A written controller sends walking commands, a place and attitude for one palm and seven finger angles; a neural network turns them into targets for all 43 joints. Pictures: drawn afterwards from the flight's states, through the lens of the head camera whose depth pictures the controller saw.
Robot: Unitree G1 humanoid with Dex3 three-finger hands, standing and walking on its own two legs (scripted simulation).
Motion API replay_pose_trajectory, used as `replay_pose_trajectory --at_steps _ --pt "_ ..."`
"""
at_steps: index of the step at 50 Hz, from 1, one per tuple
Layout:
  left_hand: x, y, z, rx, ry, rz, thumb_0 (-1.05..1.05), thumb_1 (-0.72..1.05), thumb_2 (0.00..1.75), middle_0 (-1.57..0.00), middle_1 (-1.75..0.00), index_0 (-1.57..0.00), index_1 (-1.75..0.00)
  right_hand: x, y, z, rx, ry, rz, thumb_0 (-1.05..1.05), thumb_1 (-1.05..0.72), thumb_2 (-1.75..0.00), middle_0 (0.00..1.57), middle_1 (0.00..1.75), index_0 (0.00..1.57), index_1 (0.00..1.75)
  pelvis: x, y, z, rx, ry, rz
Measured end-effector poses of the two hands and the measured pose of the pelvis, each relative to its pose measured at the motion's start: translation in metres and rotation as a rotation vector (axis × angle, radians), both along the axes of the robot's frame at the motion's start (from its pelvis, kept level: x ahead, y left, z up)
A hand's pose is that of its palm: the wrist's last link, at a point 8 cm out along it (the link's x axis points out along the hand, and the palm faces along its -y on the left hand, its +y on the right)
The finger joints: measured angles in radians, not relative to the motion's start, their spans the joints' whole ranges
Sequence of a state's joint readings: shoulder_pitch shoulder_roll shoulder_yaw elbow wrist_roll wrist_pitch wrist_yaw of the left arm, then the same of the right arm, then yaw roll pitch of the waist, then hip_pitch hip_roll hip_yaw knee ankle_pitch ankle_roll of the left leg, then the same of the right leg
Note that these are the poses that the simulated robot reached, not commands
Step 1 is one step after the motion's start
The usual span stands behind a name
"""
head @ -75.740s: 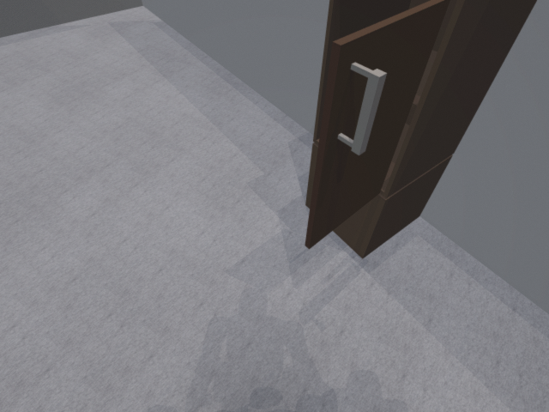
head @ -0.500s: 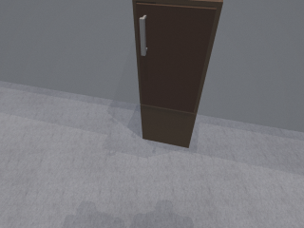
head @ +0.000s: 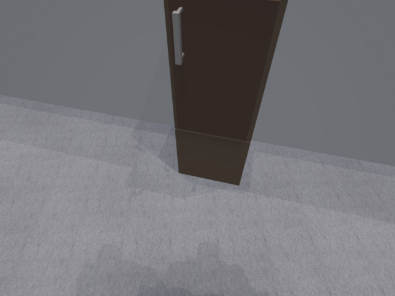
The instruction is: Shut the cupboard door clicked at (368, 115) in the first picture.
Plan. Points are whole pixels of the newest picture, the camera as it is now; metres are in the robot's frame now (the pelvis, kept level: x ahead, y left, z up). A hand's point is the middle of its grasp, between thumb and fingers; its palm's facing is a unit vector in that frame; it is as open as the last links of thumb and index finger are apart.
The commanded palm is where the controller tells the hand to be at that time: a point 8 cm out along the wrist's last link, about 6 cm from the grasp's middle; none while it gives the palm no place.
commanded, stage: look to check the result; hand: left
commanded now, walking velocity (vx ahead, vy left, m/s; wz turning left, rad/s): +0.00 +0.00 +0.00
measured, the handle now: (179, 37) +0.86 +0.11 +0.11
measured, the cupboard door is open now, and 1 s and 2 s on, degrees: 0 0 0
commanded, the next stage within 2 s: stand and wait in 0.38 s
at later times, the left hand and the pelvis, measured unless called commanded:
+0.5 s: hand out of the picture +0.07 +0.21 -0.17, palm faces +0.01 -0.96 -0.28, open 7.4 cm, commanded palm none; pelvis +0.03 -0.01 +0.00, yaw +0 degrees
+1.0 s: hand out of the picture +0.06 +0.20 -0.17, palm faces +0.01 -0.96 -0.27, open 7.4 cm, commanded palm none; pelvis +0.03 -0.02 +0.00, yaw +0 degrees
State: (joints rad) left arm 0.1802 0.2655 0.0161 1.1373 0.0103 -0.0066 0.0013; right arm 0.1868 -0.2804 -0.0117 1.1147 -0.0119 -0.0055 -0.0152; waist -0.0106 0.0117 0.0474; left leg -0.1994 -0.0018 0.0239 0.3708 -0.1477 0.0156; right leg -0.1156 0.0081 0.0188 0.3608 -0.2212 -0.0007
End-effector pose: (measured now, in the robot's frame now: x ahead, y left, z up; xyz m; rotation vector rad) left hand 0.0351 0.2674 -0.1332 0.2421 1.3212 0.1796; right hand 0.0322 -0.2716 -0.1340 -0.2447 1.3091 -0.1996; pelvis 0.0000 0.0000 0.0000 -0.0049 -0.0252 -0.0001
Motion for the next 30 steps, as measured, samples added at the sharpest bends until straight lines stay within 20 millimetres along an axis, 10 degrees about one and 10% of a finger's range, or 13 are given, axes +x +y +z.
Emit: replay_pose_trajectory --at_steps 16,30 --pt "0.025 -0.003 0.006 0.023 -0.024 0.011 0.0 0.9 0.9 -0.2 -0.3 -0.2 -0.3 0.052 0.001 -0.001 0.023 -0.061 0.035 0.01 -0.91 -0.9 0.2 0.3 0.2 0.3 0.022 -0.007 0.001 0.006 0.002 0.002" --pt "0.03 -0.019 0.0 -0.005 -0.007 0.017 0.0 0.9 0.9 -0.2 -0.3 -0.2 -0.3 0.052 -0.008 0.001 0.007 -0.033 0.022 0.01 -0.91 -0.9 0.2 0.3 0.2 0.3 0.033 -0.014 0.002 0.007 0.002 0.001"
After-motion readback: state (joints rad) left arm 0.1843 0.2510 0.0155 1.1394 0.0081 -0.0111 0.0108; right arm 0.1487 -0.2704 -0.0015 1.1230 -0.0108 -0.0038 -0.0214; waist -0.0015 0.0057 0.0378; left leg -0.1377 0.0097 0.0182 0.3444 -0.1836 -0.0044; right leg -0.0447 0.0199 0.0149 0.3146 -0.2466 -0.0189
